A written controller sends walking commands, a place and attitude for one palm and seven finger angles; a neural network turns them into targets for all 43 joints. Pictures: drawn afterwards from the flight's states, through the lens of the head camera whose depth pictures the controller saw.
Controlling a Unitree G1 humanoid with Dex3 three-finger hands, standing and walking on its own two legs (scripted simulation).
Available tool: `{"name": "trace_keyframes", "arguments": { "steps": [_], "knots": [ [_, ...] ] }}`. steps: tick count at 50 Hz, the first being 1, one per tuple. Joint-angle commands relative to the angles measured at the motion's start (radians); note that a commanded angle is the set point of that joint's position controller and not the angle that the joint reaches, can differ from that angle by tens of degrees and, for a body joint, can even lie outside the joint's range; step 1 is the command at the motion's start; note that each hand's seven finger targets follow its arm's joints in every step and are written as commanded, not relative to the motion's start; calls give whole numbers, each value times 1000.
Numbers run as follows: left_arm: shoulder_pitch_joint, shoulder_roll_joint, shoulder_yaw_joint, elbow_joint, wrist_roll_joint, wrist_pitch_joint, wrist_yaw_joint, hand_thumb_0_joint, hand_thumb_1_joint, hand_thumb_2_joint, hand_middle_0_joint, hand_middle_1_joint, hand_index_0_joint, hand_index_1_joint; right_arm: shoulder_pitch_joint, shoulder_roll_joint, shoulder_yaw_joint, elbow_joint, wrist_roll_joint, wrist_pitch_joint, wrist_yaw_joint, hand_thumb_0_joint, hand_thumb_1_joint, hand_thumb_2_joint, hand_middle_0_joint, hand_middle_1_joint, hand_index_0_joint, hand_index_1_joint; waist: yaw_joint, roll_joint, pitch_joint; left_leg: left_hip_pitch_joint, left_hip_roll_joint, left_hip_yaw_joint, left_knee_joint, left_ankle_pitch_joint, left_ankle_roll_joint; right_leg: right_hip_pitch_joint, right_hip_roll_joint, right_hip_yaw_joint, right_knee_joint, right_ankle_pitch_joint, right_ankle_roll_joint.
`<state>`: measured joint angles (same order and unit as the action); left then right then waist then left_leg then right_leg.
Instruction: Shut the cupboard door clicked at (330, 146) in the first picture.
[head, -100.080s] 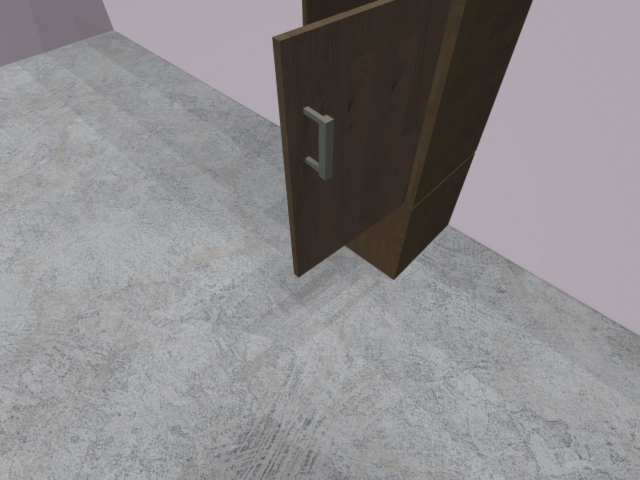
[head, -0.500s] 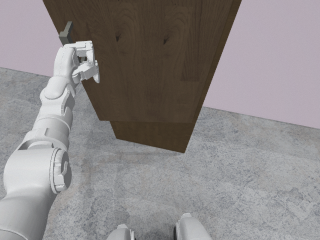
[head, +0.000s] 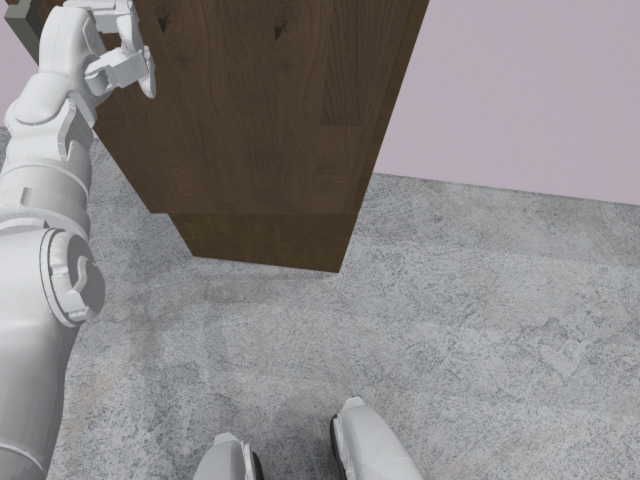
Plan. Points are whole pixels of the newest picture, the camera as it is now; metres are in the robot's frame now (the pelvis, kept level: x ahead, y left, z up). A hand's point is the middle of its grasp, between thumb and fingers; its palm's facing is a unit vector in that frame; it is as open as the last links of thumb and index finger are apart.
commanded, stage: push the door shut along its arc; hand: left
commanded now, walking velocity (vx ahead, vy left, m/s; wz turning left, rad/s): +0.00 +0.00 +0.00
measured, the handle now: (59, 53) +0.60 +0.18 +0.13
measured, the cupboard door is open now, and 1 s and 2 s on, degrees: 8 0 0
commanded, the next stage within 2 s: pull the fist back off the door in 0.56 s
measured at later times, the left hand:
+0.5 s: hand (156, 37) +0.60 +0.08 +0.14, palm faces -0.34 -0.94 -0.02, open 3.2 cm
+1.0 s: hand (186, 34) +0.61 +0.05 +0.13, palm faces +0.12 -0.99 -0.09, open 3.2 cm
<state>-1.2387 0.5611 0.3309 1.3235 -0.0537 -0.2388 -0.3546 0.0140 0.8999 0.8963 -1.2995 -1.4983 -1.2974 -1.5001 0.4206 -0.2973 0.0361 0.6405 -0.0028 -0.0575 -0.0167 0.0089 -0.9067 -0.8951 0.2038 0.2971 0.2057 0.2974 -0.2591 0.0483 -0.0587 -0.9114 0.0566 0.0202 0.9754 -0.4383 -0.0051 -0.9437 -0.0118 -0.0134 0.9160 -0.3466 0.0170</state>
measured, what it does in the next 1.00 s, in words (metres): stands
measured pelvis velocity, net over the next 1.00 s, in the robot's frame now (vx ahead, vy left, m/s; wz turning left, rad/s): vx -0.01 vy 0.00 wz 0.03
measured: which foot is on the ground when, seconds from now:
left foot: down 0.00-1.00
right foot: down 0.00-1.00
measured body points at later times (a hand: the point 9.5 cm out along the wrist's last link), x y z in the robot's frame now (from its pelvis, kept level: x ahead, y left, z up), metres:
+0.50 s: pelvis +0.00 +0.01 -0.02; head +0.18 +0.02 +0.40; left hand +0.61 +0.13 +0.14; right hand -0.05 -0.26 -0.11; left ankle +0.01 +0.12 -0.68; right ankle +0.04 -0.13 -0.68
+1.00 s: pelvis -0.01 +0.00 -0.02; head +0.15 +0.01 +0.40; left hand +0.59 +0.10 +0.14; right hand -0.06 -0.24 -0.12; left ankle +0.01 +0.12 -0.68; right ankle +0.04 -0.13 -0.68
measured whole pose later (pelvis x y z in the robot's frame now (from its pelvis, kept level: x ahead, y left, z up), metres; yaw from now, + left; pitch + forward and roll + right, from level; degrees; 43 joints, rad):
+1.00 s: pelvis -0.01 +0.00 -0.02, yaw +1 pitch +27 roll -3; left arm -1.47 0.43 0.31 1.45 0.17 -0.23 0.27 0.00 0.95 1.00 -1.30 -1.50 -1.30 -1.50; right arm 0.45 -0.24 0.04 0.66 -0.12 -0.07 0.10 0.01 -0.91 -0.90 0.20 0.30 0.21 0.30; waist -0.33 0.07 -0.10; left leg -1.09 0.05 -0.03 1.08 -0.45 -0.01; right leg -1.09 -0.02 -0.06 1.00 -0.37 0.01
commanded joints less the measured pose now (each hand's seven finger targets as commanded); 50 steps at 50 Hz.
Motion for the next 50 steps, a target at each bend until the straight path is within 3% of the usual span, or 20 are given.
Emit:
{"name": "trace_keyframes", "arguments": {
  "steps": [1,3,6,8,9,11,14,19,22,26,27,33,34,35,37,40,43,45,47,50],
  "knots": [
    [-518,210,4,-197,-17,-52,-17,0,900,900,-1300,-1500,-1300,-1500,213,-172,-71,-36,-7,-11,-16,0,-900,-900,200,300,200,300,-20,63,-562,310,-48,-45,-81,354,35,306,46,-6,-95,336,-28],
    [-526,223,8,-179,-10,-38,-25,0,900,900,-1300,-1500,-1300,-1500,219,-177,-73,-29,-9,-4,-16,0,-900,-900,200,300,200,300,-25,57,-550,306,-43,-46,-76,347,34,284,47,-8,-98,322,-26],
    [-578,190,-21,-178,-16,-30,-35,0,900,900,-1300,-1500,-1300,-1500,233,-178,-73,-22,-12,-3,-20,0,-900,-900,200,300,200,300,-49,49,-521,315,-42,-54,-74,346,36,242,50,-17,-100,303,-29],
    [-618,148,-52,-174,-13,-25,-35,0,900,900,-1300,-1500,-1300,-1500,230,-176,-75,-8,-15,-4,-17,0,-900,-900,200,300,200,300,-64,94,-509,346,-39,-59,-64,343,33,180,50,-22,-102,273,-28],
    [-632,161,-46,-168,-11,-25,-34,0,900,900,-1300,-1500,-1300,-1500,237,-180,-74,-4,-18,-4,-17,0,-900,-900,200,300,200,300,-66,86,-503,342,-36,-66,-63,340,32,170,50,-25,-100,259,-29],
    [-659,161,-41,-186,-13,-31,-33,0,900,900,-1300,-1500,-1300,-1500,248,-181,-75,-1,-23,-6,-18,0,-900,-900,200,300,200,300,-72,110,-542,379,-37,-71,-54,383,33,158,53,-31,-89,278,-36],
    [-704,108,-84,-147,0,-23,-35,0,900,900,-1300,-1500,-1300,-1500,246,-179,-75,19,-28,-9,-16,0,-900,-900,200,300,200,300,-92,138,-517,390,-30,-89,-38,375,27,75,51,-41,-77,233,-36],
    [-772,106,-90,-119,16,-7,-25,0,900,900,-1300,-1500,-1300,-1500,259,-185,-74,35,-35,-13,-16,0,-900,-900,200,300,200,300,-120,152,-527,393,-27,-98,-12,384,29,15,53,-51,-60,217,-38],
    [-822,96,-104,-138,27,-7,-24,0,900,900,-1300,-1500,-1300,-1500,265,-185,-75,41,-40,-14,-14,0,-900,-900,200,300,200,300,-124,207,-581,438,-25,-112,7,428,25,-21,54,-56,-38,224,-43],
    [-856,81,-114,-122,38,14,-23,0,900,900,-1300,-1500,-1300,-1500,276,-185,-76,52,-47,-10,-14,0,-900,-900,200,300,200,300,-143,199,-580,437,-23,-122,23,447,27,-50,58,-68,-22,226,-47],
    [-889,73,-122,-140,37,13,-24,0,900,900,-1300,-1500,-1300,-1500,276,-185,-77,53,-47,-12,-13,0,-900,-900,200,300,200,300,-148,224,-604,457,-22,-121,30,464,26,-63,59,-64,-17,237,-45],
    [-933,-13,-177,-140,30,37,-26,0,900,900,-1300,-1500,-1300,-1500,268,-177,-77,77,-49,-20,-12,0,-900,-900,200,300,200,300,-166,232,-578,462,-24,-126,37,437,28,-106,65,-78,-14,211,-48],
    [-951,35,42,-167,-38,53,188,0,900,900,-1300,-1500,-1300,-1500,312,-151,-57,32,-72,-31,3,0,-900,-900,200,300,200,300,-119,265,-616,377,-13,-140,27,384,10,-47,53,-60,-34,208,-34],
    [-902,-21,1,-132,-6,62,300,0,900,900,-1300,-1500,-1300,-1500,309,-146,-57,32,-76,-34,24,0,-900,-900,200,300,200,300,-119,250,-613,349,-13,-147,18,344,3,-43,49,-61,-22,190,-26],
    [-870,-92,0,-145,7,59,428,0,900,900,-1300,-1500,-1300,-1500,312,-143,-67,29,-94,-32,48,0,-900,-900,200,300,200,300,-129,171,-600,339,-8,-163,11,339,0,-42,47,-73,-18,188,-16],
    [-886,-122,15,-172,92,2,634,0,900,900,-1300,-1500,-1300,-1500,318,-131,-74,28,-129,-34,88,0,-900,-900,200,300,200,300,-121,165,-598,292,-26,-130,16,302,2,-19,47,-69,-32,171,-11],
    [-885,-73,-47,-155,235,-66,683,0,900,900,-1300,-1500,-1300,-1500,329,-139,-81,45,-141,-29,116,0,-900,-900,200,300,200,300,-138,172,-592,286,-29,-111,12,288,9,-23,40,-61,-31,149,-15],
    [-874,-35,-69,-128,278,-82,663,0,900,900,-1300,-1500,-1300,-1500,319,-144,-84,41,-132,-23,120,0,-900,-900,200,300,200,300,-137,177,-567,262,-36,-94,-9,224,16,8,36,-49,-51,120,-22],
    [-842,21,-47,-75,264,-68,622,0,900,900,-1300,-1500,-1300,-1500,313,-153,-80,27,-117,-11,110,0,-900,-900,200,300,200,300,-130,133,-544,215,-43,-86,-36,172,25,70,36,-39,-74,106,-24],
    [-805,45,-20,-41,197,-25,562,0,900,900,-1300,-1500,-1300,-1500,292,-155,-72,-1,-94,-1,90,0,-900,-900,200,300,200,300,-118,66,-531,143,-55,-62,-67,107,37,182,37,-19,-114,96,-19]
  ]
}}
